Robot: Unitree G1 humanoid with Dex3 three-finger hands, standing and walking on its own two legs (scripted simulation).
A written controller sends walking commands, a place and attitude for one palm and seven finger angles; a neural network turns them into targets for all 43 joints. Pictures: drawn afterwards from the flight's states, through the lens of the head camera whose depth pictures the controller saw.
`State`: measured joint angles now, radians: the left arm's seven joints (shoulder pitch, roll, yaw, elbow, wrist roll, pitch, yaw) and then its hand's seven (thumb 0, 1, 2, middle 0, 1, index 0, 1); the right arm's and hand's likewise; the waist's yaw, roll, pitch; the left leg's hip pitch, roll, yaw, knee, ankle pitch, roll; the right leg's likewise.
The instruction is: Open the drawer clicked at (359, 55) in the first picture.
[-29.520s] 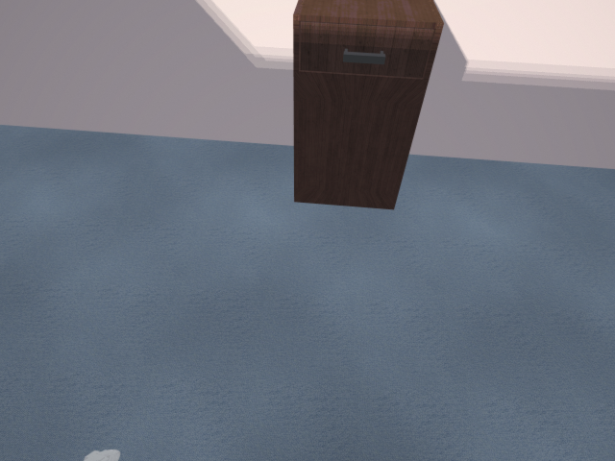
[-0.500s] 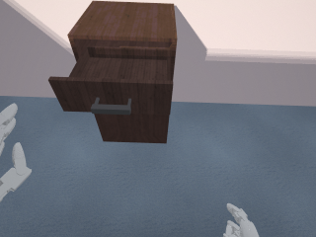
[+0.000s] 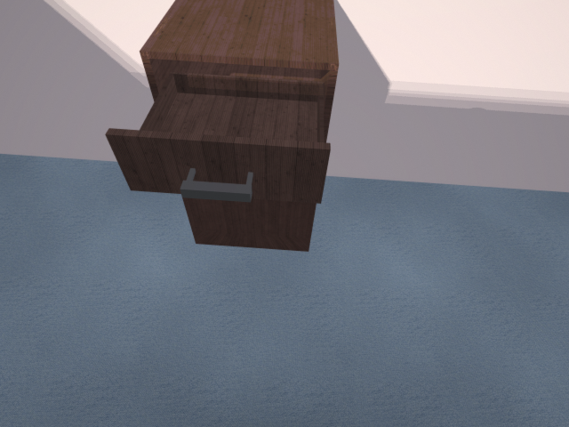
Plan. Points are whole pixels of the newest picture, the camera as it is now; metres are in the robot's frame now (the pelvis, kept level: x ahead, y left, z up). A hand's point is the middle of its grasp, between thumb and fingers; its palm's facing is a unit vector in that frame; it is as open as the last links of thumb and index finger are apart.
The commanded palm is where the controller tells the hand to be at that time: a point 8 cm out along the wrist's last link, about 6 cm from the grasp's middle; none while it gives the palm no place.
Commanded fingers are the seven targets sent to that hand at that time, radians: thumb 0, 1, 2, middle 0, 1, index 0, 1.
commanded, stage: let the arm hang, fingers relaxed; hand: left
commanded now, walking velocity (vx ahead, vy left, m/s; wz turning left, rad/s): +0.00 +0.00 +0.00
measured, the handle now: (219, 183) +0.56 +0.17 -0.04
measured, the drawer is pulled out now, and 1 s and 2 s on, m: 0.30 0.30 0.30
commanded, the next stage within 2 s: look to check the result in 0.58 s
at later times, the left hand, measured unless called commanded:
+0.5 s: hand out of the picture -0.01 +0.16 -0.18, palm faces +0.04 -0.99 -0.15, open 7.4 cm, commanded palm none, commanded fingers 0.00 0.90 0.90 -0.20 -0.30 -0.20 -0.30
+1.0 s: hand out of the picture -0.01 +0.16 -0.18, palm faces +0.03 -0.99 -0.15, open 7.4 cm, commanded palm none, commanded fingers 0.00 0.90 0.90 -0.20 -0.30 -0.20 -0.30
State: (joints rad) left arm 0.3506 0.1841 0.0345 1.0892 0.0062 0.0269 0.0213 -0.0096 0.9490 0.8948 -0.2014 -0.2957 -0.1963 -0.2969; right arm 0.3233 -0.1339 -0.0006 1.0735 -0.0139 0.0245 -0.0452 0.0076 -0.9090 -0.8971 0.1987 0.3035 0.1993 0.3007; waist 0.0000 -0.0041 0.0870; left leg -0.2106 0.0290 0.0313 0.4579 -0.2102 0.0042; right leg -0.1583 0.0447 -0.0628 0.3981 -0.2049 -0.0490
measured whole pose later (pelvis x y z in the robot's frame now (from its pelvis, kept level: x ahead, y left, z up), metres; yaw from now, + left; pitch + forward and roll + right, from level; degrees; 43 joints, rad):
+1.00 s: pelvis +0.01 +0.01 +0.00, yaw -1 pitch -2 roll +0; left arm 0.32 0.10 0.02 1.13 0.01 0.00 0.04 0.00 0.91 0.90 -0.20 -0.30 -0.19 -0.30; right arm 0.32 -0.08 -0.01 1.13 -0.01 0.00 -0.05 0.00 -0.91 -0.90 0.20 0.30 0.20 0.30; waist -0.01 0.00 0.07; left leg -0.19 0.01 0.07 0.43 -0.21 0.02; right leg -0.17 0.02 -0.03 0.42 -0.22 -0.03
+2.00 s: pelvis +0.03 +0.00 +0.00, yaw -2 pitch -2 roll +0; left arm 0.30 0.11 0.02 1.13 0.00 -0.01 0.04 0.00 0.91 0.90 -0.20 -0.30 -0.19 -0.30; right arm 0.29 -0.10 -0.01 1.14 -0.01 0.00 -0.05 0.00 -0.91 -0.90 0.20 0.30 0.20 0.30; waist -0.01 0.00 0.07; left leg -0.14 0.02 0.06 0.40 -0.23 0.00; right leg -0.12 0.04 -0.03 0.38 -0.24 -0.04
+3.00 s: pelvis +0.03 +0.00 +0.00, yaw -2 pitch -2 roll +0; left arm 0.28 0.12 0.02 1.13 0.00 -0.01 0.04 0.01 0.91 0.90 -0.20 -0.30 -0.19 -0.30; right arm 0.28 -0.11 -0.01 1.14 -0.01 0.00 -0.05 0.00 -0.91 -0.90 0.20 0.30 0.20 0.30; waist -0.01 0.00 0.07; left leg -0.14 0.02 0.06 0.39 -0.22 0.00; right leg -0.12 0.04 -0.03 0.38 -0.23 -0.05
